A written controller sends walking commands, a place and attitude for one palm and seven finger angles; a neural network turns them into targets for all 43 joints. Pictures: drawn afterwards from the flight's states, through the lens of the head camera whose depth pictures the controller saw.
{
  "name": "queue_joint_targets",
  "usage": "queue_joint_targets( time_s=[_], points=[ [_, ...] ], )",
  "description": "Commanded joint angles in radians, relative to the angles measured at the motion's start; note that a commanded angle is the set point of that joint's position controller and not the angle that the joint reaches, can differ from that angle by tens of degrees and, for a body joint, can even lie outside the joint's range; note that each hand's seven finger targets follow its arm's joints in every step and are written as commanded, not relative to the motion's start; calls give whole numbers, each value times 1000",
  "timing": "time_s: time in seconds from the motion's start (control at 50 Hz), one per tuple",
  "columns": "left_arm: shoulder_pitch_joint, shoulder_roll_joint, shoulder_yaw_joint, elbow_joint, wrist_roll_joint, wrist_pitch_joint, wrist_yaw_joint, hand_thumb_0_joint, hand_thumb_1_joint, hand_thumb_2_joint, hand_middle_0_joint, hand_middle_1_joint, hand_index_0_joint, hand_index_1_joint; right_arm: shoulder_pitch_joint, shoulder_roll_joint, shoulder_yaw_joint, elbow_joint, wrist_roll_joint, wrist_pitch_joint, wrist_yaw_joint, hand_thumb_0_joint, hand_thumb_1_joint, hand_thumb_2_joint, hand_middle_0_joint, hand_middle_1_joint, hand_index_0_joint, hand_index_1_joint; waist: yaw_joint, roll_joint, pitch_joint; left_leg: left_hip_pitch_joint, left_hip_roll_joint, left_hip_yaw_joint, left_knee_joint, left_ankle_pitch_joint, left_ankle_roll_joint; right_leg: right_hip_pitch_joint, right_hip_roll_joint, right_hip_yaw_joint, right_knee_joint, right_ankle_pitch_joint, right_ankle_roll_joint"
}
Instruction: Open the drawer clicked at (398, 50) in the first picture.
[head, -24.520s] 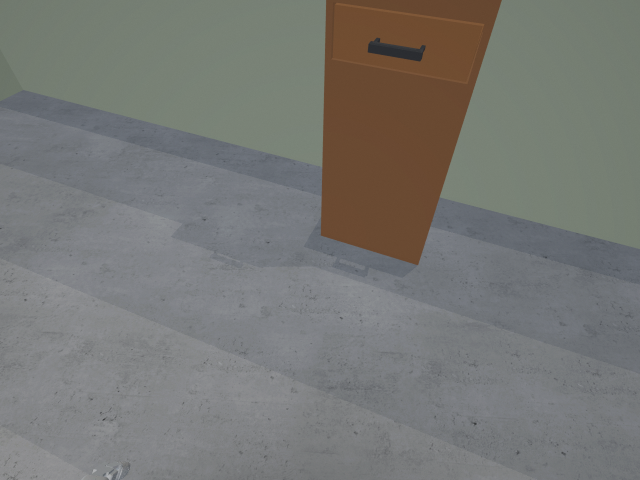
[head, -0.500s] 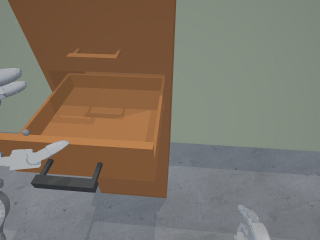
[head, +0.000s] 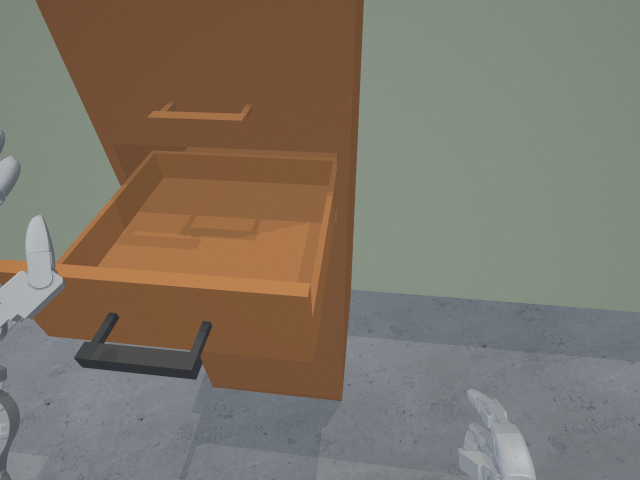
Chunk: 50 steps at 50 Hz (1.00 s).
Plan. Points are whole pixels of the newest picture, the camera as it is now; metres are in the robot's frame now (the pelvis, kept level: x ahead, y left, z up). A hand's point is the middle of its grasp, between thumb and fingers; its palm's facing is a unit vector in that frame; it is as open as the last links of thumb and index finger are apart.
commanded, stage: draw the hand back to the body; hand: left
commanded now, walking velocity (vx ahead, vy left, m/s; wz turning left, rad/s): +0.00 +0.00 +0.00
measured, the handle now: (148, 343) +0.24 +0.25 +0.07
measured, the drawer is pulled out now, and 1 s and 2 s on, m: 0.30 0.30 0.30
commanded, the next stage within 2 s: step back with the hand held close in 0.08 s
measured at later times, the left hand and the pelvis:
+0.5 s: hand (45, 301) +0.17 +0.25 +0.24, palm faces +0.41 -0.75 -0.51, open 7.5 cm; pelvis -0.03 +0.02 -0.01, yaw +1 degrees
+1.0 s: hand out of the picture +0.08 +0.27 +0.25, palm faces +0.53 -0.74 -0.41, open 7.5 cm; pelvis -0.11 +0.03 -0.02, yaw +3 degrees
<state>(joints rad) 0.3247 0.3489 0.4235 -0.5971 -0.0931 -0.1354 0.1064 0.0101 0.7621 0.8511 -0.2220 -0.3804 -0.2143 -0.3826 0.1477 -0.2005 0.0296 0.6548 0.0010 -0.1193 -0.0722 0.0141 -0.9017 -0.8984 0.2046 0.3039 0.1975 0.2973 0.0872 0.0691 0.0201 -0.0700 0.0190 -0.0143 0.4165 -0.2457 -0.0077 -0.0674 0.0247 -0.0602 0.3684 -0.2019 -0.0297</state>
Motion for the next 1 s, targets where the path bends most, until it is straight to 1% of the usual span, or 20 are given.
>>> queue_joint_targets(
  time_s=[0.0, 0.16, 0.18, 0.2, 0.24, 0.3, 0.46, 0.58, 0.66, 0.7, 0.76, 0.8, 0.84, 0.86, 0.88, 0.9, 0.92, 0.94, 0.96, 0.98],
  points=[
    [-140, 198, 98, -197, 6, -59, 12, 0, 900, 900, -200, -300, -200, -300, -151, -92, -36, -172, -1, -56, -8, 0, -900, -900, 200, 300, 200, 300, -13, 16, -61, -14, -4, 5, -67, 149, 17, -24, -26, 31, -84, 78, 11],
    [-124, 209, 112, -200, 4, -64, 14, 0, 900, 900, -200, -300, -200, -300, -154, -95, -42, -170, 2, -64, -6, 0, -900, -900, 200, 300, 200, 300, -12, 14, -60, -10, -5, 7, -69, 130, 14, -30, -22, 34, -101, 49, 11],
    [-157, 308, 196, -236, 12, -89, 16, 0, 900, 900, -200, -300, -200, -300, -140, -144, -44, -216, 12, -36, 0, 0, -900, -900, 200, 300, 200, 300, -67, -34, 37, -118, 7, -28, -24, 79, 33, -188, -83, 107, -153, 19, 24],
    [-87, 256, 160, -162, 16, -93, 9, 0, 900, 900, -200, -300, -200, -300, -129, -124, -45, -201, 9, -17, 1, 0, -900, -900, 200, 300, 200, 300, -65, -108, 15, -119, 3, -39, 13, 72, 35, -204, -109, 103, -172, -25, 22],
    [-53, 246, 142, -172, 25, -96, 10, 0, 900, 900, -200, -300, -200, -300, -125, -122, -50, -204, 13, -3, 5, 0, -900, -900, 200, 300, 200, 300, -73, -153, -2, -111, -4, -27, 89, 78, 33, -254, -149, 128, -192, -45, 8],
    [26, 255, 158, -222, 22, -117, 19, 0, 900, 900, -200, -300, -200, -300, -98, -131, -62, -207, 17, 6, 4, 0, -900, -900, 200, 300, 200, 300, -79, -69, -113, -102, 2, -23, 107, 125, 26, -226, -176, 101, -124, 42, -10],
    [141, 337, 273, -397, 20, -142, 38, 0, 900, 900, -200, -300, -200, -300, -79, -149, -89, -258, 15, 18, 0, 0, -900, -900, 200, 300, 200, 300, -68, 34, -259, -222, 85, -104, -6, 374, 36, -53, -69, 27, 136, 223, 32],
    [135, 328, 296, -372, 26, -153, 46, 0, 900, 900, -200, -300, -200, -300, -52, -151, -93, -256, 5, -8, 5, 0, -900, -900, 200, 300, 200, 300, -71, 86, -213, -357, 153, -146, -56, 293, 57, -58, -47, 26, 283, 73, 32],
    [31, 326, 300, -284, 36, -149, 51, 0, 900, 900, -200, -300, -200, -300, -54, -158, -93, -240, 5, -17, 5, 0, -900, -900, 200, 300, 200, 300, -81, 51, -138, -490, 152, -125, -48, 36, 68, -54, -59, 61, 270, 59, 26],
    [-4, 306, 270, -238, 40, -147, 51, 0, 900, 900, -200, -300, -200, -300, -43, -149, -88, -240, 14, -16, 8, 0, -900, -900, 200, 300, 200, 300, -97, -45, -106, -500, 92, -93, 35, -119, 52, -122, -116, 130, 161, 23, 9],
    [-41, 338, 259, -248, 44, -147, 61, 0, 900, 900, -200, -300, -200, -300, -28, -147, -93, -211, 17, -6, 10, 0, -900, -900, 200, 300, 200, 300, -101, -230, -100, -248, -29, 5, 389, -160, 6, -456, -288, 298, -155, -279, -66],
    [-40, 309, 218, -274, 48, -138, 61, 0, 900, 900, -200, -300, -200, -300, -61, -124, -76, -218, 16, 5, 9, 0, -900, -900, 200, 300, 200, 300, -91, -255, -123, -222, -13, 1, 544, -192, 13, -490, -343, 254, -164, -268, -92],
    [-1, 319, 241, -286, 48, -129, 63, 0, 900, 900, -200, -300, -200, -300, -61, -114, -62, -227, 10, 6, 2, 0, -900, -900, 200, 300, 200, 300, -89, -219, -130, -237, 12, 7, 355, -167, 17, -404, -293, 161, -91, -141, -67],
    [-14, 330, 246, -311, 44, -125, 62, 0, 900, 900, -200, -300, -200, -300, -68, -123, -58, -233, 12, 10, -2, 0, -900, -900, 200, 300, 200, 300, -98, -137, -116, -210, 7, 14, 196, -124, 8, -405, -243, 116, -35, -113, -43],
    [19, 325, 250, -336, 38, -130, 65, 0, 900, 900, -200, -300, -200, -300, -57, -137, -61, -232, 7, 9, -9, 0, -900, -900, 200, 300, 200, 300, -101, -10, -96, -264, 46, -61, -12, -101, 26, -360, -176, 73, 86, -111, -11],
    [31, 309, 252, -379, 41, -149, 69, 0, 900, 900, -200, -300, -200, -300, -56, -157, -69, -250, 0, 3, -10, 0, -900, -900, 200, 300, 200, 300, -86, 212, -102, -367, 170, -231, -132, -40, 74, -290, -63, 21, 309, -101, 27],
    [7, 320, 269, -430, 48, -167, 73, 0, 900, 900, -200, -300, -200, -300, -48, -138, -74, -260, -8, -14, -4, 0, -900, -900, 200, 300, 200, 300, -79, 287, -131, -409, 278, -334, -151, 107, 108, -276, -15, 17, 476, -182, 32],
    [39, 328, 293, -390, 43, -179, 71, 0, 900, 900, -200, -300, -200, -300, -26, -124, -85, -235, -17, -28, 3, 0, -900, -900, 200, 300, 200, 300, -90, 257, -169, -420, 311, -322, -188, 25, 132, -278, -4, 65, 635, -290, 24],
    [22, 354, 313, -443, 41, -188, 73, 0, 900, 900, -200, -300, -200, -300, -22, -124, -90, -234, -25, -42, 5, 0, -900, -900, 200, 300, 200, 300, -89, 260, -179, -365, 315, -334, -163, 124, 146, -354, 4, 87, 714, -320, 26],
    [27, 334, 301, -439, 45, -185, 75, 0, 900, 900, -200, -300, -200, -300, -5, -118, -94, -222, -30, -52, 9, 0, -900, -900, 200, 300, 200, 300, -94, 176, -189, -307, 311, -307, -88, 322, 160, -380, 0, 100, 732, -315, 27]
  ],
)
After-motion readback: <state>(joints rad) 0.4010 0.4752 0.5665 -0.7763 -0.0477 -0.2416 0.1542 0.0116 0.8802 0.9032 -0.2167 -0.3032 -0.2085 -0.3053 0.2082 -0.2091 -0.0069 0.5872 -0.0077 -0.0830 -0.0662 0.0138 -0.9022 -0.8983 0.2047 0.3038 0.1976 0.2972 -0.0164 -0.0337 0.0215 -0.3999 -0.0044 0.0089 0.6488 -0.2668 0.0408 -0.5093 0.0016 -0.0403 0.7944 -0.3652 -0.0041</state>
